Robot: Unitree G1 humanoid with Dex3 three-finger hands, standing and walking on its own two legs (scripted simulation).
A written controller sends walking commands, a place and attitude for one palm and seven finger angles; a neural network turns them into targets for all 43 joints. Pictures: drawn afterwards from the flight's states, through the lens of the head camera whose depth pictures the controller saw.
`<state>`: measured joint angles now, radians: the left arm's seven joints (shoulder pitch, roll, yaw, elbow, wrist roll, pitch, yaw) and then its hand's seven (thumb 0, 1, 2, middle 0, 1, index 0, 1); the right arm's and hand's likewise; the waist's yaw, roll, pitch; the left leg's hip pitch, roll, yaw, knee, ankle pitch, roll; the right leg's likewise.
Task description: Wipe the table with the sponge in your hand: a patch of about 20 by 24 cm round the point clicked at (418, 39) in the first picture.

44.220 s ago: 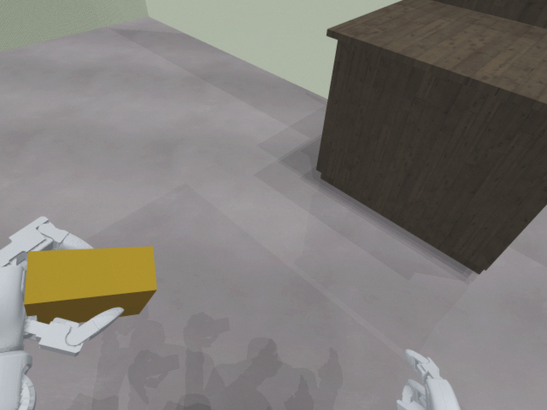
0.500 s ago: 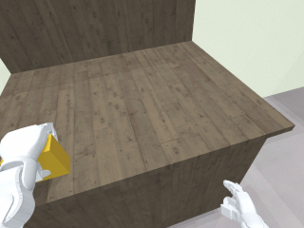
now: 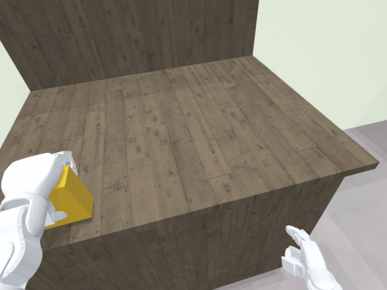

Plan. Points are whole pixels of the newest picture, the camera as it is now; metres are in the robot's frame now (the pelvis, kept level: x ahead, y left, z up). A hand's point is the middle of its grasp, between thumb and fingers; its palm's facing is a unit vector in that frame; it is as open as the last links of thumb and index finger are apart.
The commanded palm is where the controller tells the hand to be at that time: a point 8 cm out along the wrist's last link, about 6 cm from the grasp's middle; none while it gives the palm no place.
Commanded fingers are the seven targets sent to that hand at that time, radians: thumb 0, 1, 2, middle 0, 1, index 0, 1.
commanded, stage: lift the sponge slowly off the table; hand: left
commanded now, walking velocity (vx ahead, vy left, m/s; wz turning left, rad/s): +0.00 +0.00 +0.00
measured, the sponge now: (58, 204) +0.21 +0.33 +0.09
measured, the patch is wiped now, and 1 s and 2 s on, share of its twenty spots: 1.00 1.00 1.00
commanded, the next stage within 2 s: bring the sponge back beside the body in 1.32 s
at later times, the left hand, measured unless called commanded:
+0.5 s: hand (49, 171) +0.24 +0.33 +0.16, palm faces +0.11 -0.05 -0.99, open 9.6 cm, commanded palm +0.20 +0.32 +0.24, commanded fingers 0.00 0.10 1.30 -1.20 -1.60 -1.20 -1.60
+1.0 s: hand (49, 153) +0.24 +0.31 +0.20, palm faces +0.23 -0.07 -0.97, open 9.6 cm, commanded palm +0.20 +0.31 +0.28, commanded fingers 0.00 0.10 1.30 -1.20 -1.60 -1.20 -1.60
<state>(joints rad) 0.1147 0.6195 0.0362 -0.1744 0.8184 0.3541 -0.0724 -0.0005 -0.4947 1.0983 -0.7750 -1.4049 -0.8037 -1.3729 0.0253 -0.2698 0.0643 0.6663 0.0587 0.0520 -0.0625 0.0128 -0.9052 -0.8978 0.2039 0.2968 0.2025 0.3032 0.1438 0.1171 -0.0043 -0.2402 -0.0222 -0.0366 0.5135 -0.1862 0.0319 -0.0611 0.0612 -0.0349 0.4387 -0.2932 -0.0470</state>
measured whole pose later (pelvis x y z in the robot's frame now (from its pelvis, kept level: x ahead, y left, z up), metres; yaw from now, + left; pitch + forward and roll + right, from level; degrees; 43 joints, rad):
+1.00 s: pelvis -0.02 +0.01 +0.00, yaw +0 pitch -5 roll -1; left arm -0.15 0.64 -0.01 -0.21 0.79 0.46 -0.15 0.00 -0.50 1.10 -0.78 -1.40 -0.81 -1.37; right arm -0.03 -0.25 0.09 0.66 0.08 0.05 -0.07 0.01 -0.90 -0.90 0.20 0.30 0.20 0.30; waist 0.16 0.13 0.00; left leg -0.23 -0.03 -0.02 0.45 -0.12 0.04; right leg -0.08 0.05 -0.02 0.43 -0.26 -0.04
